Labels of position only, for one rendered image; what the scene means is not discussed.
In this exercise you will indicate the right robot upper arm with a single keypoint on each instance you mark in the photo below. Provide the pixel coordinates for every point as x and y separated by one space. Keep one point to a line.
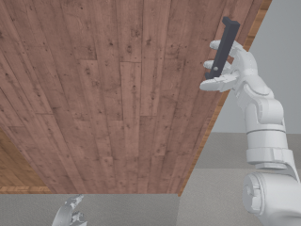
274 198

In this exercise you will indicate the left robot hand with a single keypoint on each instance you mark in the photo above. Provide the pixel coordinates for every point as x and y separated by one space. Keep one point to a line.
65 215

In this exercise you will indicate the handle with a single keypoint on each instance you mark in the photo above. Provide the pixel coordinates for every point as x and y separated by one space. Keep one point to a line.
227 40

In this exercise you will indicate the wardrobe door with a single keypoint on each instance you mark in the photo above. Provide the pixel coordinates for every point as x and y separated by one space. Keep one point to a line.
103 96
14 169

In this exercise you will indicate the right robot hand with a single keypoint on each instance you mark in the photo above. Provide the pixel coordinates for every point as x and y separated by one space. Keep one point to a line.
244 64

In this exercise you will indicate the robot right forearm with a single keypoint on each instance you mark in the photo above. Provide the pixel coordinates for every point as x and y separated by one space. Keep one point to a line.
265 127

